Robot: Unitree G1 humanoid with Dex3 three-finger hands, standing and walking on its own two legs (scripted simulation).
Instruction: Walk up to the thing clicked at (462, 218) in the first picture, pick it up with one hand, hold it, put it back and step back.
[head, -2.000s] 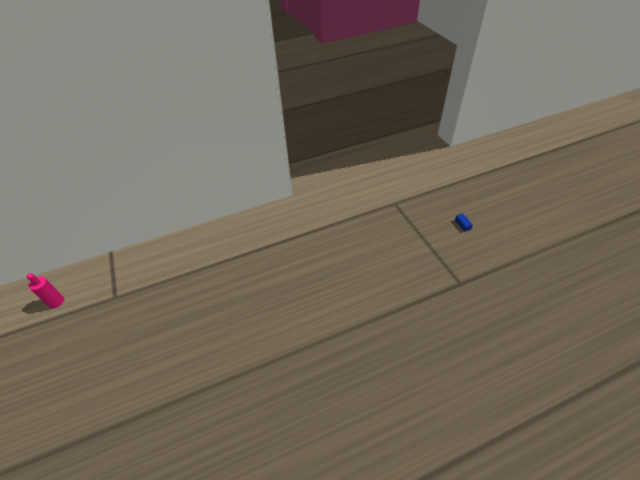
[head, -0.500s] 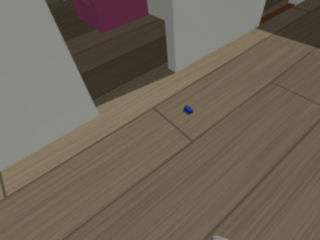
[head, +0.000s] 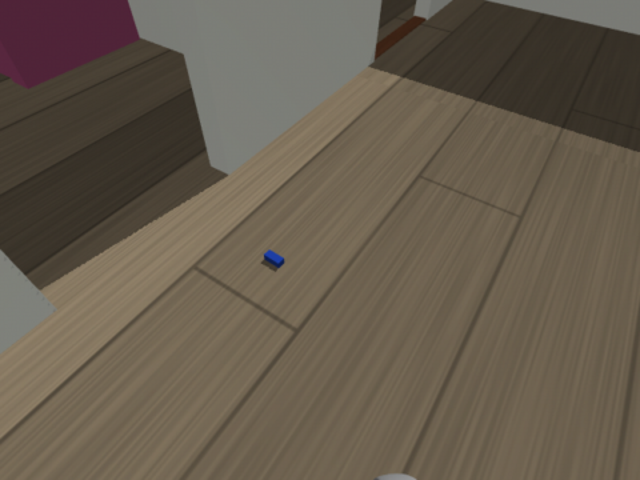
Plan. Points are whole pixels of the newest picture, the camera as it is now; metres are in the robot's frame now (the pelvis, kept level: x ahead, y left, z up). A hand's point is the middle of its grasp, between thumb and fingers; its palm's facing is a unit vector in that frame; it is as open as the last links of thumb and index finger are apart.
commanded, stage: walk up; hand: left
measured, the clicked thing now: (274, 258) +1.03 +0.15 -0.75
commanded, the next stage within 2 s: none
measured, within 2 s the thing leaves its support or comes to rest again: neither
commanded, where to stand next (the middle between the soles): +0.59 -0.03 m, yaw -12 degrees
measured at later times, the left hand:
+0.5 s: hand (201, 360) +0.33 +0.20 -0.11, palm faces -0.14 -0.91 -0.38, open 7.3 cm
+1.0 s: hand (187, 276) +0.50 +0.25 -0.13, palm faces -0.26 -0.89 -0.37, open 7.3 cm
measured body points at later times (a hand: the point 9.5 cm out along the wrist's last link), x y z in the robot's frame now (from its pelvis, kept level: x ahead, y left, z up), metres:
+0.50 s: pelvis +0.21 -0.05 +0.00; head +0.22 -0.08 +0.45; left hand +0.34 +0.24 -0.09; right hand +0.24 -0.37 -0.12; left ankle +0.23 +0.11 -0.66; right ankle +0.22 -0.16 -0.73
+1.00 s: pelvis +0.38 -0.01 +0.01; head +0.41 +0.00 +0.46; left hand +0.52 +0.30 -0.11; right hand +0.36 -0.33 -0.09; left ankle +0.41 +0.09 -0.73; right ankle +0.42 -0.17 -0.68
